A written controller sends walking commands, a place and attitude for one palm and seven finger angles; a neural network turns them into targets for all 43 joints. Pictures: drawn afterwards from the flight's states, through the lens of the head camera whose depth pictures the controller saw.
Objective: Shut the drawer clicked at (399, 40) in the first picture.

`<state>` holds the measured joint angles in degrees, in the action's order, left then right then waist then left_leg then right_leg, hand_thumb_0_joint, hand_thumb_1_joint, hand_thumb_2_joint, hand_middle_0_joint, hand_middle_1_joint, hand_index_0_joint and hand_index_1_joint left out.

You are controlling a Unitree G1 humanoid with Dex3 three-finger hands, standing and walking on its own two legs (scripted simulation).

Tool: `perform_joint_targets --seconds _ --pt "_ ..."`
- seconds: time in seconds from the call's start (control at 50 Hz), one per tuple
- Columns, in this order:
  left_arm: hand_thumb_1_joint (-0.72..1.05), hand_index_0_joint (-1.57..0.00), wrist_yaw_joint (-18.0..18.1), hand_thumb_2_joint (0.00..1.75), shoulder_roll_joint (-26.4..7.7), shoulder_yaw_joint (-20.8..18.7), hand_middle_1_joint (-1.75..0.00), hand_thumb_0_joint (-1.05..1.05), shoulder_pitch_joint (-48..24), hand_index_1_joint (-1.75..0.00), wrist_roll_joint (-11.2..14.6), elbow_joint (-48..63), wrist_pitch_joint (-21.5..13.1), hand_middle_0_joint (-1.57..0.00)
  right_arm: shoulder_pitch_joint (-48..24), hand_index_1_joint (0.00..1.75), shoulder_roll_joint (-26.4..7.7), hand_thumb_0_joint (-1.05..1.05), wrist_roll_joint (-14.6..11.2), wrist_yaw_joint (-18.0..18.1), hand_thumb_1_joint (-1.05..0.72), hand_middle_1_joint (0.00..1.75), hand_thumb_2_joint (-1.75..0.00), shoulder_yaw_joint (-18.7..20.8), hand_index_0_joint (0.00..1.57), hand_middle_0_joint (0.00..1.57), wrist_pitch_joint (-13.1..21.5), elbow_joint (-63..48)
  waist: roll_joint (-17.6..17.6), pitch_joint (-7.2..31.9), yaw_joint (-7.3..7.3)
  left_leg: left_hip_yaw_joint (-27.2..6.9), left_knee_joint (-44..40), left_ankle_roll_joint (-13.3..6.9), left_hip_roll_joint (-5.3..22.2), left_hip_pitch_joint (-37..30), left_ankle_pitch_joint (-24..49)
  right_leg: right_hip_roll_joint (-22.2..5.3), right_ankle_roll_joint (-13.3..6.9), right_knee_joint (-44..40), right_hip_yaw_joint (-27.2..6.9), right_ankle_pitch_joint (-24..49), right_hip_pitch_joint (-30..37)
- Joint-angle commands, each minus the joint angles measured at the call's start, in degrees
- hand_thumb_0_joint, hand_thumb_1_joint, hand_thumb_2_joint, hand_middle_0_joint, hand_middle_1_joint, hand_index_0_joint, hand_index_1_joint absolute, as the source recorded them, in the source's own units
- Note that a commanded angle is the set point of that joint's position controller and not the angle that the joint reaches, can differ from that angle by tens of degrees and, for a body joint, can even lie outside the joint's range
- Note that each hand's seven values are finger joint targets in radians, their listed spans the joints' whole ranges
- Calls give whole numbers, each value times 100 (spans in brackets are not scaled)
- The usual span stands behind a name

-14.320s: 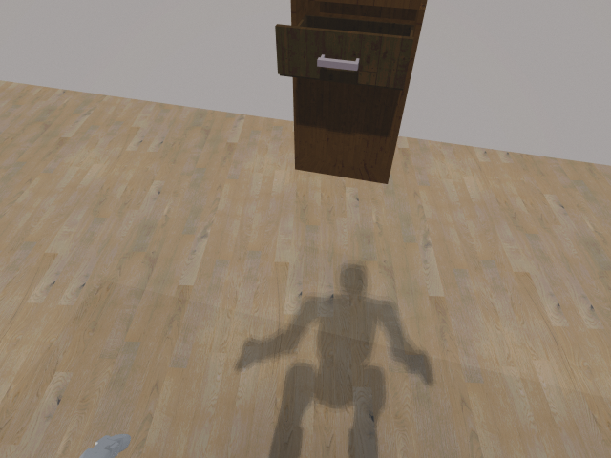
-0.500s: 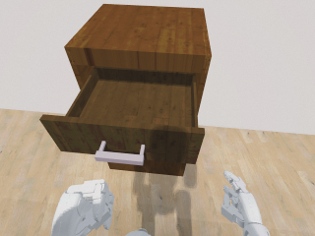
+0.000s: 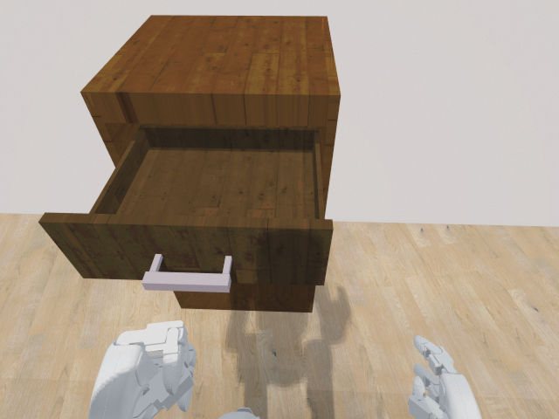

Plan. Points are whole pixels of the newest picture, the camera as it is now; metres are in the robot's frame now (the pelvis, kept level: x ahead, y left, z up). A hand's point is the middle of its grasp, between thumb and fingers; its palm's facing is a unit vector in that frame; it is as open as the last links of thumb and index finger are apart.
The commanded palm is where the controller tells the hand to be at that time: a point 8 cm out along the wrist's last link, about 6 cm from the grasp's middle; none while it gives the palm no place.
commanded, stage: bring the fist close to the handle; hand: left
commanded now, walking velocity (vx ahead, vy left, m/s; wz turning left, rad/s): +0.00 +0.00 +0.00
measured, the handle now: (190, 271) +0.35 +0.16 +0.01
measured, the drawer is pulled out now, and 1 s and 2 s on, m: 0.27 0.27 0.26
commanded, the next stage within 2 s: push the drawer shut in 1.42 s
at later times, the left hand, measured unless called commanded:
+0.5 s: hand (197, 345) +0.20 +0.11 +0.07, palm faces +0.02 -1.00 -0.03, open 3.3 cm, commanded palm +0.17 +0.17 +0.07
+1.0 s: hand (210, 339) +0.24 +0.11 +0.01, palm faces -0.05 -1.00 +0.00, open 3.3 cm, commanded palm +0.22 +0.17 +0.02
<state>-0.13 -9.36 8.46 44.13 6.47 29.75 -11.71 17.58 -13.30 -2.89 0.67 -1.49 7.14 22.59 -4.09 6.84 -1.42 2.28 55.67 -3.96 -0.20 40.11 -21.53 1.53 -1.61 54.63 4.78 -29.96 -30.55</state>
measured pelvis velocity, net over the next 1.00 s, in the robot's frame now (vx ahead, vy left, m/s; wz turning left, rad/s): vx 0.01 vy -0.02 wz -0.01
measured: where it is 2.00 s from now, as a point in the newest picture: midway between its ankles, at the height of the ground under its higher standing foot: outside the picture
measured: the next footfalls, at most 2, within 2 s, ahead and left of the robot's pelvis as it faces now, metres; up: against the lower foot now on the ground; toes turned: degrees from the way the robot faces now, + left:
none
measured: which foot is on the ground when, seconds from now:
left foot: down 0.00-1.00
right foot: down 0.00-1.00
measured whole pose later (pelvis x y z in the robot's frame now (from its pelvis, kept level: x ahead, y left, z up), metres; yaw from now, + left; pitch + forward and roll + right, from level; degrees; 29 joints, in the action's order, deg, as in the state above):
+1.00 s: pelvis +0.01 -0.02 -0.03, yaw -1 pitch +16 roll -2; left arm -6.2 -9.1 1.4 23.4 10.2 2.5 -25.6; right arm 11.7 -12.5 -1.1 1.3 -0.4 5.8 28.2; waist -2.6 9.0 -1.5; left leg 1.0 66.2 -2.4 1.1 56.6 -25.7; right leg 2.6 -3.3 65.3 6.1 -34.8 -46.6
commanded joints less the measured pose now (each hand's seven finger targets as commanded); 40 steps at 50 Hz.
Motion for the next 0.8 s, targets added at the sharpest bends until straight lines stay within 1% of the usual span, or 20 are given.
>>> perform_joint_targets --seconds 0.0,0.02,0.06,0.08,0.14,0.2,0.24,0.34,0.36,0.4,0.44,0.46,0.48,0.52,0.56,0.6,0.66,0.72,0.74,0.78 --pt "90 -140 43 90 -326 -508 -160 0 87 -160 174 1316 -515 -140 -797 30 -526 0 -34 57 -90 30 -90 232 20 20 353 -1081 275 92 150 -663 -1248 163 200 -982 -509 12 -4 -1188 -118 -97 -666" --pt "90 -140 27 90 -301 -534 -160 0 33 -160 235 1150 -555 -140 -808 30 -515 0 -27 67 -90 30 -90 225 20 20 376 -1027 437 -27 114 -621 -1170 151 173 -886 -427 11 10 -1262 -173 -96 -682" --pt "90 -140 -72 90 -336 -688 -160 0 -54 -160 311 854 -669 -140 -776 30 -544 0 -25 87 -90 30 -90 259 20 20 408 -903 508 -89 94 -563 -1038 149 142 -788 -301 8 22 -1351 -245 -82 -706" --pt "90 -140 -149 90 -308 -649 -160 0 -169 -160 349 673 -724 -140 -787 30 -559 0 -21 94 -90 30 -90 248 20 20 430 -859 605 -177 23 -534 -950 143 121 -727 -226 -17 43 -1394 -319 -42 -746" --pt "90 -140 -423 90 -372 -755 -160 0 -281 -160 432 339 -895 -140 -753 30 -587 0 -7 121 -90 30 -90 278 20 20 471 -747 680 53 3 -448 -693 130 71 -657 89 -98 109 -1434 -569 321 -655" --pt "90 -140 -634 90 -561 -965 -160 0 -454 -160 470 190 -1004 -140 -727 30 -584 0 -16 133 -90 30 -90 309 20 20 499 -657 403 332 32 -415 -571 132 39 -709 394 -167 152 -1363 -698 896 -469" --pt "90 -140 -709 90 -641 -1162 -160 0 -408 -160 511 98 -1076 -140 -717 30 -552 0 -3 154 -90 30 -90 331 20 20 476 -595 421 576 81 -404 -468 134 30 -730 692 -240 240 -1267 -793 1659 -251" --pt "90 -140 -816 90 -657 -1501 -160 0 -521 -160 680 -293 -1255 -140 -739 30 -515 0 8 179 -90 30 -90 361 20 20 386 -417 614 678 81 -385 -359 150 4 -647 1043 -315 395 -1115 -824 2910 7" --pt "90 -140 -842 90 -645 -1524 -160 0 -464 -160 695 -394 -1275 -140 -756 30 -518 0 6 186 -90 30 -90 382 20 20 371 -401 652 661 112 -389 -350 140 3 -642 1136 -316 417 -1084 -812 3202 58" --pt "90 -140 -939 90 -464 -1331 -160 0 -546 -160 714 -556 -1343 -140 -748 30 -539 0 5 174 -90 30 -90 381 20 20 367 -394 688 610 32 -382 -331 141 1 -620 1149 -330 454 -1039 -773 3320 -37" --pt "90 -140 -1032 90 -374 -1202 -160 0 -638 -160 731 -666 -1388 -140 -739 30 -566 0 10 173 -90 30 -90 384 20 20 365 -374 639 613 -27 -389 -279 134 -1 -602 1140 -352 492 -1023 -794 3352 -138" --pt "90 -140 -1040 90 -478 -1323 -160 0 -694 -160 715 -821 -1421 -140 -720 30 -577 0 10 185 -90 30 -90 410 20 20 344 -297 762 608 -32 -402 -254 128 7 -568 1181 -340 497 -1007 -797 3425 -108" --pt "90 -140 -1089 90 -381 -1230 -160 0 -606 -160 716 -875 -1455 -140 -734 30 -588 0 23 180 -90 30 -90 416 20 20 346 -321 768 673 -18 -389 -230 131 -7 -531 1172 -361 521 -964 -819 3481 -107" --pt "90 -140 -1117 90 -447 -1293 -160 0 -593 -160 694 -909 -1535 -140 -740 30 -583 0 37 171 -90 30 -90 433 20 20 321 -318 650 843 30 -377 -195 135 -15 -493 1236 -372 493 -863 -818 3550 -78" --pt "90 -140 -1058 90 -677 -1565 -160 0 -724 -160 675 -1014 -1608 -140 -763 30 -577 0 63 187 -90 30 -90 470 20 20 275 -228 721 935 61 -366 -128 135 -3 -451 1292 -341 464 -766 -791 3616 -97" --pt "90 -140 -1015 90 -622 -1582 -160 0 -737 -160 686 -1033 -1742 -140 -787 30 -547 0 76 185 -90 30 -90 480 20 20 255 -238 643 1086 84 -346 -103 145 6 -428 1311 -311 396 -637 -721 3480 -174" --pt "90 -140 -948 90 -516 -1470 -160 0 -978 -160 688 -1069 -1913 -140 -858 30 -550 0 89 162 -90 30 -90 477 20 20 257 -199 448 1067 51 -358 -8 139 36 -360 1289 -242 319 -529 -643 3076 -476" --pt "90 -140 -949 90 -299 -1144 -160 0 -1361 -160 687 -1160 -2030 -140 -872 30 -594 0 114 143 -90 30 -90 455 20 20 297 -202 323 1087 -79 -428 104 140 79 -245 1052 -153 210 -398 -526 2212 -995" --pt "90 -140 -941 90 -345 -1130 -160 0 -1509 -160 657 -1224 -2059 -140 -879 30 -617 0 125 143 -90 30 -90 458 20 20 313 -165 273 1098 -95 -455 142 147 96 -206 997 -125 164 -344 -505 1962 -1136" --pt "90 -140 -929 90 -287 -1016 -160 0 -1523 -160 608 -1388 -2027 -140 -876 30 -648 0 131 141 -90 30 -90 467 20 20 289 -206 461 1134 -108 -490 185 133 121 -103 896 -91 149 -281 -481 1715 -1269"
